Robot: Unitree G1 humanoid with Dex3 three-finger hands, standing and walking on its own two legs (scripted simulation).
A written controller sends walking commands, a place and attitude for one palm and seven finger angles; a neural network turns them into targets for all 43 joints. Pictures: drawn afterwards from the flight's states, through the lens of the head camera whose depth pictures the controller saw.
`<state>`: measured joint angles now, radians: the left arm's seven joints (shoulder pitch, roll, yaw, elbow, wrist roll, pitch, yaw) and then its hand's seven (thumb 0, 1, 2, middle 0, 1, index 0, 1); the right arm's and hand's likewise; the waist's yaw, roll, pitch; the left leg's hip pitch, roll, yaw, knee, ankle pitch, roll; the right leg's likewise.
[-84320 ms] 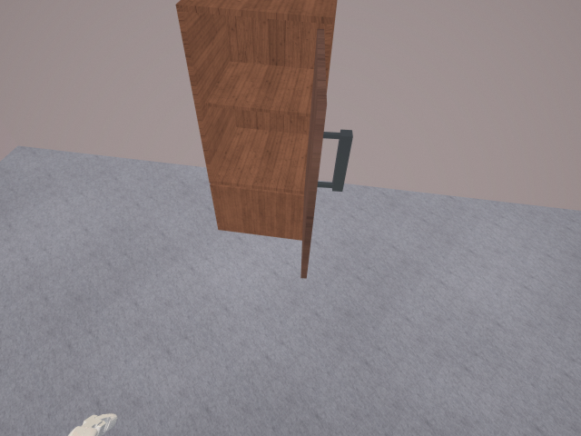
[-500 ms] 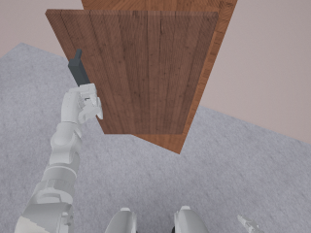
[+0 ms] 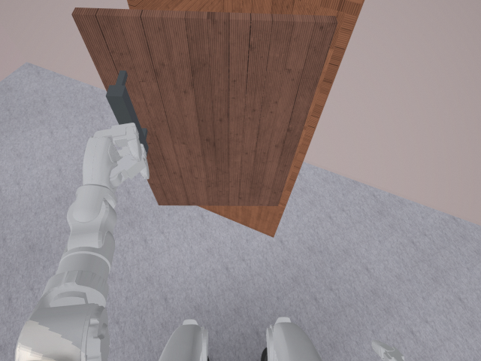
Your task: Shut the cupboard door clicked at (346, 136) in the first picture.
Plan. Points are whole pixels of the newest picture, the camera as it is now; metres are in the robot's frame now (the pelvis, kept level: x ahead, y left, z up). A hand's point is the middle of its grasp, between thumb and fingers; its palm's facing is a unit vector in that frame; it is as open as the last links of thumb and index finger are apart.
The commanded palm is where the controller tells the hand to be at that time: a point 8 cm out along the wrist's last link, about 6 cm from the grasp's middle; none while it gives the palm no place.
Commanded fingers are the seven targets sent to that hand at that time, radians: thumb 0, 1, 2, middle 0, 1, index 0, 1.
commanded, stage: push the door shut along its arc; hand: left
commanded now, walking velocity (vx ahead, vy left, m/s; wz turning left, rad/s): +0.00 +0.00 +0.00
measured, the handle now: (132, 116) +0.53 +0.20 +0.06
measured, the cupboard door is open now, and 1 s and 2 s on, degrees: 24 9 0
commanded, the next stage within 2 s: pull the fist back off the door in 1.48 s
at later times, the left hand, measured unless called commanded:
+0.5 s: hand (157, 130) +0.49 +0.15 +0.06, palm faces -0.15 -0.99 -0.03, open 3.1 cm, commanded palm +0.49 +0.19 +0.05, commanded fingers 0.00 0.90 0.90 -1.30 -1.50 -1.30 -1.50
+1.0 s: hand (180, 104) +0.56 +0.11 +0.06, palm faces -0.28 -0.96 -0.03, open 3.1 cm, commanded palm +0.56 +0.16 +0.05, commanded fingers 0.00 0.90 0.90 -1.30 -1.50 -1.30 -1.50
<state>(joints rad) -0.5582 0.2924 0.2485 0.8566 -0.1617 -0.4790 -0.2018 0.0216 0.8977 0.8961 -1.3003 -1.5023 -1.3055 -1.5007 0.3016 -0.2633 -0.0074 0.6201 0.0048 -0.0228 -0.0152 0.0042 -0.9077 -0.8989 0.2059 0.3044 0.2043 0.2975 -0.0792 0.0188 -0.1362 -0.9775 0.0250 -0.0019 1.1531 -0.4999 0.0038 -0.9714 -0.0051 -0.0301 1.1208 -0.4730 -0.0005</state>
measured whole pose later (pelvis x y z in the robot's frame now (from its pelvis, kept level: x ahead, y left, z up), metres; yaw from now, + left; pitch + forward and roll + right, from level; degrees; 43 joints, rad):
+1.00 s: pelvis +0.00 +0.00 -0.03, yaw -2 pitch +28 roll -4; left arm -1.16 0.57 0.32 1.26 -0.05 -0.32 -0.38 0.02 0.90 0.90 -1.30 -1.50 -1.30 -1.50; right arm 0.36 -0.28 0.04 0.63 -0.01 -0.01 0.00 0.00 -0.91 -0.90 0.21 0.30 0.21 0.30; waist -0.25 0.05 -0.11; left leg -1.25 0.05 -0.02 1.30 -0.54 0.01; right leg -1.23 0.02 -0.04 1.23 -0.48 0.00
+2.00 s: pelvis +0.01 +0.00 -0.02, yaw -2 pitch +29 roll -3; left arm -1.17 0.41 0.40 1.28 0.05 -0.31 0.05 0.02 0.89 0.90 -1.30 -1.50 -1.30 -1.50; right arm 0.46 -0.23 0.04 0.63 -0.09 0.00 0.09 0.00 -0.91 -0.90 0.21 0.30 0.21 0.30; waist -0.27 0.09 -0.14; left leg -1.20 0.06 -0.01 1.23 -0.53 0.01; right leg -1.19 0.03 -0.04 1.16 -0.48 0.00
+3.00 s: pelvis +0.02 +0.00 +0.05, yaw -1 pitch +12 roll -1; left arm -0.37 0.23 0.18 0.58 -0.17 -0.36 -0.08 0.02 0.90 0.90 -1.30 -1.50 -1.31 -1.50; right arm 0.37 -0.26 0.00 0.58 0.03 0.02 -0.01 0.01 -0.91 -0.90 0.21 0.30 0.20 0.30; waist -0.06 0.03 -0.12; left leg -0.66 0.03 0.01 0.89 -0.43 0.00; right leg -0.67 0.01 -0.01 0.86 -0.40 0.00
